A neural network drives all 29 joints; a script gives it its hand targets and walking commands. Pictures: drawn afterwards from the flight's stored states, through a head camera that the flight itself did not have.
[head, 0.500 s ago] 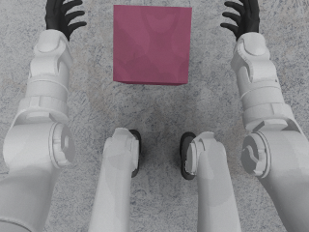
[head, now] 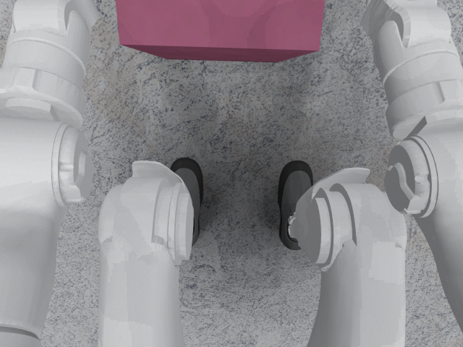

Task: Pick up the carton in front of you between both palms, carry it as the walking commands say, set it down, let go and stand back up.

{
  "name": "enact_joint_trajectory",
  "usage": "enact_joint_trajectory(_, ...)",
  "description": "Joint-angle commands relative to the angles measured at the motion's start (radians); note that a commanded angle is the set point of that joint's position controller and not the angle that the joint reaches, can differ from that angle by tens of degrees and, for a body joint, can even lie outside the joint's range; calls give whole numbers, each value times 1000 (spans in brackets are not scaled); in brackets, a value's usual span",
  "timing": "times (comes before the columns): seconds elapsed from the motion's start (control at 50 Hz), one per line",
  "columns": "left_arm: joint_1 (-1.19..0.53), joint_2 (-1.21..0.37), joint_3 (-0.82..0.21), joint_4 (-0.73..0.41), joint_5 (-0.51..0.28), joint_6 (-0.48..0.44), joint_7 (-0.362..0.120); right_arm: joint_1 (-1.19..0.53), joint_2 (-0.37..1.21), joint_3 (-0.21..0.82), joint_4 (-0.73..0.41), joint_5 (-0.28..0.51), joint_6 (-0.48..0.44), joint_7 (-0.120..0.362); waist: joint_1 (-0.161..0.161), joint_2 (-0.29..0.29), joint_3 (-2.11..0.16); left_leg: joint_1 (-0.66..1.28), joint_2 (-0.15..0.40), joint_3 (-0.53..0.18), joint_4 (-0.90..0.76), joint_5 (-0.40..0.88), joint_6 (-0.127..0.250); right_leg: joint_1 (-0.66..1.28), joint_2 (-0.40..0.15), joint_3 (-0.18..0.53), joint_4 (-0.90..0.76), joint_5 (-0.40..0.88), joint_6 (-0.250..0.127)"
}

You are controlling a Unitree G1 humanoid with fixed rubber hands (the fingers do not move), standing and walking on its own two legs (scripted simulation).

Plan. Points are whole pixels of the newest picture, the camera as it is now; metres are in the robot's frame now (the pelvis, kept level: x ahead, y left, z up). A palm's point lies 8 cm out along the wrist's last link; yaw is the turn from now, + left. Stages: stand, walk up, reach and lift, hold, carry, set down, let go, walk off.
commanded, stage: reach and lift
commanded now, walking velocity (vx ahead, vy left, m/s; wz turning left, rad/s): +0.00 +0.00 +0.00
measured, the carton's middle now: out of the picture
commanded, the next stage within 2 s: none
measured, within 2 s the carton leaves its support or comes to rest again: leaves its support in 0.82 s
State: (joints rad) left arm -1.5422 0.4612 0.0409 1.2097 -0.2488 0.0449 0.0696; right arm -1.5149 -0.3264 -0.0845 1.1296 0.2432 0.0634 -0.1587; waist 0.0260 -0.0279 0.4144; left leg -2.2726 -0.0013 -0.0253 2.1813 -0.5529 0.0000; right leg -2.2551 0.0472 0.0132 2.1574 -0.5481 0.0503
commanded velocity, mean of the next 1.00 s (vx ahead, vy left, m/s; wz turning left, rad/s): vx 0.00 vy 0.00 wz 0.00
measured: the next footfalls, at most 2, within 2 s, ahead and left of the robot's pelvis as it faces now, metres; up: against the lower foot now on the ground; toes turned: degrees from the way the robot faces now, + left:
none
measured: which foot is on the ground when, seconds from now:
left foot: down 0.00-1.00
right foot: down 0.00-1.00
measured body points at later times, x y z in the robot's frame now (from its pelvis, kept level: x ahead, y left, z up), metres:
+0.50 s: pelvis +0.00 -0.01 +0.00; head +0.38 +0.02 +0.24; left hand +0.56 +0.21 -0.18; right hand +0.57 -0.10 -0.18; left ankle +0.11 +0.12 -0.34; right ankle +0.12 -0.13 -0.34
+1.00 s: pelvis +0.00 +0.00 +0.01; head +0.33 +0.04 +0.31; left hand +0.54 +0.19 -0.11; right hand +0.57 -0.11 -0.10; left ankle +0.11 +0.12 -0.34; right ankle +0.12 -0.13 -0.34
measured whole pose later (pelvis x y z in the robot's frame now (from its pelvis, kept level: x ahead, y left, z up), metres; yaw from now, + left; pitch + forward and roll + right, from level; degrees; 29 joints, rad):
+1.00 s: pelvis +0.00 +0.00 +0.01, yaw +2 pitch +39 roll -1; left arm -1.26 0.22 0.21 0.83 -0.06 0.28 0.14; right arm -1.27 -0.15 -0.30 0.81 0.04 0.28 -0.16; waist 0.01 -0.05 0.14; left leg -2.28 -0.02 -0.02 2.15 -0.55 -0.01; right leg -2.26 0.07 0.04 2.15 -0.57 0.06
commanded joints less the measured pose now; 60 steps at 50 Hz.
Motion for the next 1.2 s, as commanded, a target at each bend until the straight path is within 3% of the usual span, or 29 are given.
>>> enact_joint_trajectory(0.0,-322,135,0,-137,-18,-25,11,-302,-152,9,-124,9,-33,-2,20,42,-1409,769,2,5,-159,404,-30,596,-3,-76,-95,293,-2)
enact_joint_trajectory(0.02,-309,134,-1,-140,-17,-25,15,-290,-155,11,-122,14,-32,-3,27,48,-1401,782,1,5,-153,414,-29,585,-5,-76,-83,299,-4)
enact_joint_trajectory(0.04,-299,121,-6,-133,-32,-23,16,-286,-153,13,-118,15,-31,-4,5,30,-1403,788,0,7,-146,415,-29,601,-3,-79,-88,304,-1)
enact_joint_trajectory(0.18,-218,84,35,-90,9,-25,19,-223,-101,17,-81,11,-32,6,35,44,-1287,682,-9,27,-153,374,-29,531,9,-56,-108,266,-3)
enact_joint_trajectory(0.22,-219,65,23,-85,4,-26,13,-229,-75,25,-81,7,-34,5,28,12,-1280,633,-10,27,-160,352,-25,570,6,-59,-108,280,3)
enact_joint_trajectory(0.3,-235,70,36,-64,23,-30,10,-230,-91,8,-46,-8,-33,1,22,43,-1212,597,-5,30,-167,303,-29,531,7,-44,-131,236,-3)
enact_joint_trajectory(0.32,-243,62,39,-83,15,-33,8,-229,-74,19,-51,-14,-36,0,22,23,-1231,583,-6,34,-161,308,-27,555,5,-41,-132,248,-4)
enact_joint_trajectory(0.4,-279,-2,-16,-81,-6,-36,2,-276,-16,49,-62,-1,-46,-2,5,19,-1249,595,-11,24,-178,313,-26,602,16,-49,-130,275,-7)
enact_joint_trajectory(0.44,-303,-49,-30,-94,-3,-37,2,-304,37,55,-63,-7,-44,-3,16,25,-1237,602,-25,24,-185,314,-23,597,24,-50,-136,266,-6)
enact_joint_trajectory(0.48,-332,-156,-54,-74,8,-31,-16,-329,117,52,-68,-27,-44,6,1,35,-1177,591,-36,21,-183,288,-20,576,35,-52,-139,241,-11)
enact_joint_trajectory(0.5,-367,-284,-78,-83,8,-21,-38,-363,217,65,-62,-41,-40,26,-27,49,-1187,622,-42,19,-179,287,-25,594,43,-53,-137,243,-16)
enact_joint_trajectory(0.52,-408,-408,-99,-103,5,-11,-65,-417,337,81,-85,-49,-35,54,-28,69,-1176,636,-50,21,-173,286,-23,558,48,-53,-135,227,-24)
enact_joint_trajectory(0.56,-509,-686,-130,-107,45,12,-135,-496,637,96,-77,-85,-11,132,-18,32,-1113,587,-69,20,-169,266,-19,525,66,-53,-122,214,-32)
enact_joint_trajectory(0.58,-526,-806,-127,-132,64,27,-172,-530,741,104,-119,-95,2,170,-24,50,-1100,571,-76,30,-165,253,-18,529,72,-57,-109,217,-37)
enact_joint_trajectory(0.68,-509,-1034,-98,-209,100,100,-276,-535,953,85,-195,-130,73,270,4,28,-1111,536,-92,61,-141,272,-2,493,83,-89,-89,212,-39)
enact_joint_trajectory(0.72,-515,-1079,-121,-269,77,111,-286,-538,1012,116,-229,-118,92,283,15,12,-1186,549,-96,68,-137,311,-1,534,80,-94,-81,244,-42)
enact_joint_trajectory(0.76,-545,-1126,-163,-377,30,115,-287,-551,1061,167,-315,-96,100,281,-2,-17,-1374,614,-99,76,-129,379,-3,641,81,-98,-74,329,-42)
enact_joint_trajectory(0.78,-552,-1134,-188,-429,18,122,-286,-554,1109,186,-379,-64,101,282,15,0,-1478,681,-100,83,-129,439,-3,665,87,-102,-72,376,-38)
enact_joint_trajectory(0.8,-584,-1158,-221,-505,-8,126,-279,-555,1137,202,-394,-54,113,279,-8,-7,-1632,761,-100,79,-133,490,-11,726,89,-118,-63,428,-33)
enact_joint_trajectory(0.84,-572,-1194,-261,-608,-12,151,-262,-573,1198,247,-498,-13,131,276,31,52,-1862,930,-106,91,-143,596,-19,728,98,-121,-79,475,-30)
enact_joint_trajectory(0.86,-563,-1227,-256,-628,7,164,-258,-550,1201,230,-475,-34,150,280,22,34,-1834,919,-108,89,-159,599,-18,691,104,-126,-97,462,-26)
enact_joint_trajectory(0.88,-545,-1230,-271,-660,30,174,-252,-520,1254,256,-495,-42,162,282,51,54,-1888,946,-110,100,-160,619,-20,670,109,-120,-102,459,-21)
enact_joint_trajectory(0.9,-502,-1254,-278,-666,47,187,-245,-506,1264,258,-518,-48,172,287,52,70,-1908,976,-112,101,-172,630,-21,635,116,-124,-116,444,-18)
enact_joint_trajectory(0.96,-414,-1334,-259,-671,91,232,-240,-476,1287,245,-550,-94,205,300,42,70,-1833,950,-125,91,-242,540,-19,557,130,-132,-172,352,-19)
enact_joint_trajectory(0.98,-387,-1328,-238,-642,118,243,-244,-410,1302,240,-488,-112,222,306,59,57,-1730,858,-128,107,-258,480,-16,554,125,-115,-208,328,-23)
enact_joint_trajectory(1.06,-309,-1372,-147,-519,205,273,-268,-336,1302,137,-372,-214,251,316,24,52,-1515,704,-133,103,-358,264,-11,519,128,-112,-305,176,-39)
enact_joint_trajectory(1.08,-300,-1385,-120,-483,224,285,-274,-339,1295,101,-383,-241,251,316,-1,55,-1473,682,-137,99,-387,221,-9,509,129,-118,-329,150,-42)
enact_joint_trajectory(1.16,-291,-1368,-4,-400,304,311,-292,-325,1274,-14,-298,-329,277,319,-4,67,-1360,637,-140,101,-468,73,-2,501,125,-104,-422,19,-57)
enact_joint_trajectory(1.18,-279,-1365,17,-393,320,314,-296,-296,1275,-39,-285,-354,282,321,-21,34,-1363,648,-138,93,-481,73,0,517,129,-110,-439,22,-53)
